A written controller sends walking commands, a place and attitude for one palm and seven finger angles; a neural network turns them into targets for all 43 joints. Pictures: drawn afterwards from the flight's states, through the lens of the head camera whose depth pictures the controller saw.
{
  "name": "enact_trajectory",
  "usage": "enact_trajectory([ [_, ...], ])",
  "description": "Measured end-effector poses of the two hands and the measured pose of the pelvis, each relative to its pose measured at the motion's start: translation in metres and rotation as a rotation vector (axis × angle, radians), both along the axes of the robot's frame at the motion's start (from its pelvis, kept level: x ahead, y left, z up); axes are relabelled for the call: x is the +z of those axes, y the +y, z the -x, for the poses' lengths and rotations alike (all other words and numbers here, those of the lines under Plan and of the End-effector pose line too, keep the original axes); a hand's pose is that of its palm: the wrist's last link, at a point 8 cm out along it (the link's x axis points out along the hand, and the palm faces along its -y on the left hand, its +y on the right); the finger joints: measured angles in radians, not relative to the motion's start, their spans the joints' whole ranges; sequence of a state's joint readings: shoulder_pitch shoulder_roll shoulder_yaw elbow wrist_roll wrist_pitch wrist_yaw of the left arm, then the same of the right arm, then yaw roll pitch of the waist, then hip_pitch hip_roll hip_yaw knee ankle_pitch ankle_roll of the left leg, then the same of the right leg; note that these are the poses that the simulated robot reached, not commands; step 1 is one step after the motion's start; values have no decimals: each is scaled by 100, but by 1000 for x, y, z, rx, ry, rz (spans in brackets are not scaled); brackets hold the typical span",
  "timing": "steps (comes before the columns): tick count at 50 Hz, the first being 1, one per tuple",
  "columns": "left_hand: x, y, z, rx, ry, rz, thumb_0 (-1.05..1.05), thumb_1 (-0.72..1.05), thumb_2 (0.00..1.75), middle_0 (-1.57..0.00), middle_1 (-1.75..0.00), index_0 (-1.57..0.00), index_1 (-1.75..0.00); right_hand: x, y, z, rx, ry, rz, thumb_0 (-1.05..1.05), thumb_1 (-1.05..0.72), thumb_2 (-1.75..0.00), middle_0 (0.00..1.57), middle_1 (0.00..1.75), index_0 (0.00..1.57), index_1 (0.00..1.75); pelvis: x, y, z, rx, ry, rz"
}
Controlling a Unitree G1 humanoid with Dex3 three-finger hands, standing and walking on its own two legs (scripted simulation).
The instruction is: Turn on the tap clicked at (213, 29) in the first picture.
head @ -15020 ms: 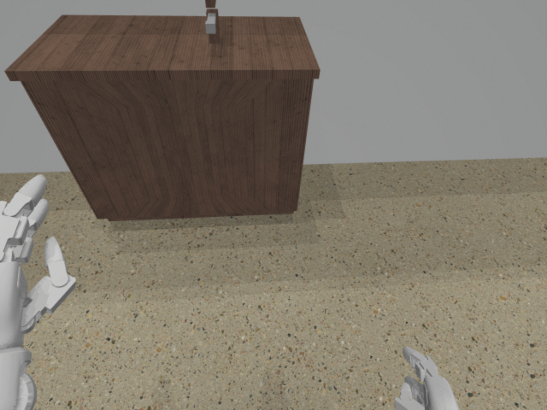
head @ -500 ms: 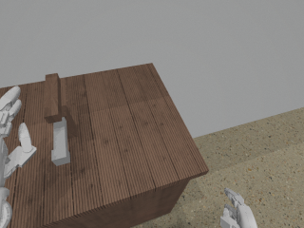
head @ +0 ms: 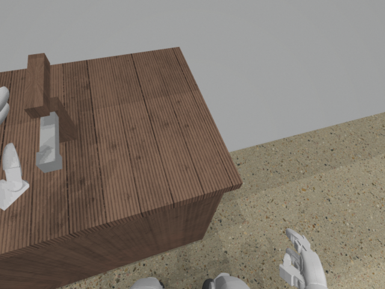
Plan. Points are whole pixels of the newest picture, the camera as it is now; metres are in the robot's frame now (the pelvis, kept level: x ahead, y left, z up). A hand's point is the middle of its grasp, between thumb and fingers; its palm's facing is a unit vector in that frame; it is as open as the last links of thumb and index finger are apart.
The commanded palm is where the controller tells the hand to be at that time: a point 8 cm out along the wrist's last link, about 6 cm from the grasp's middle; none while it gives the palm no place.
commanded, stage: shuffle to correct the standing spot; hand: left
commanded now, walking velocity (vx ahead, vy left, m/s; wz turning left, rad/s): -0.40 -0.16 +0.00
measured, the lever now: (49, 160) +0.29 +0.27 +0.11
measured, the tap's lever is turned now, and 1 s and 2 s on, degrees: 0 0 0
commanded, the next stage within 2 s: come to a stop and stand still in 1.84 s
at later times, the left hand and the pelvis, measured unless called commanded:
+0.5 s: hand (68, 273) +0.13 +0.17 +0.15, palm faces +0.28 -0.84 -0.47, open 7.4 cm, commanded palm +0.08 +0.19 +0.18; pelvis -0.11 -0.07 -0.02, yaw -6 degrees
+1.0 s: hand out of the picture +0.04 +0.11 +0.15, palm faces +0.39 -0.87 -0.32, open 7.4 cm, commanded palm -0.01 +0.14 +0.18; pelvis -0.19 -0.13 -0.03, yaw -5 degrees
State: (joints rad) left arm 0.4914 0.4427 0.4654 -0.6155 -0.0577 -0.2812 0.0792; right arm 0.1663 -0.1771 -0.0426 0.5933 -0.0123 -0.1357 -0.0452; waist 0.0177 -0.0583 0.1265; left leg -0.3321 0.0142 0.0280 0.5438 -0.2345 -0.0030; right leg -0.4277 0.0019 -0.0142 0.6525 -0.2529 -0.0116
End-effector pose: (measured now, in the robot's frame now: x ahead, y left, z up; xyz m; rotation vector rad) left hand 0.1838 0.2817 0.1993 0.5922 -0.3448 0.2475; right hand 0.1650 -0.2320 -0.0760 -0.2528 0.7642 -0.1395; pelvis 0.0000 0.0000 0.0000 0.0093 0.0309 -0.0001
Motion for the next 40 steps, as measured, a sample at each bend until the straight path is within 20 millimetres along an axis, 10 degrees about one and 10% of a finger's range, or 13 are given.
enact_trajectory([
  [15,5,-86,56,-130,-64,-65,1,88,90,-21,-30,-21,-31,-24,-49,80,1,-17,-87,1,-90,-90,20,30,20,30,-17,-56,74,-28,-74,80],
  [28,-25,-86,101,-35,-22,89,1,88,90,-21,-30,-21,-31,-4,-99,169,-105,17,-2,1,-91,-90,20,30,20,30,-15,-84,121,-59,-105,14],
  [34,11,-118,145,-51,-122,-39,1,88,90,-21,-30,-21,-31,-20,-114,179,-32,0,-66,1,-90,-90,20,30,20,30,-24,-102,136,-24,-73,56],
  [40,-10,-105,171,32,-92,18,0,88,90,-21,-30,-21,-31,-34,-121,186,-38,38,-91,1,-91,-90,20,30,20,30,-31,-115,154,11,-111,86],
])
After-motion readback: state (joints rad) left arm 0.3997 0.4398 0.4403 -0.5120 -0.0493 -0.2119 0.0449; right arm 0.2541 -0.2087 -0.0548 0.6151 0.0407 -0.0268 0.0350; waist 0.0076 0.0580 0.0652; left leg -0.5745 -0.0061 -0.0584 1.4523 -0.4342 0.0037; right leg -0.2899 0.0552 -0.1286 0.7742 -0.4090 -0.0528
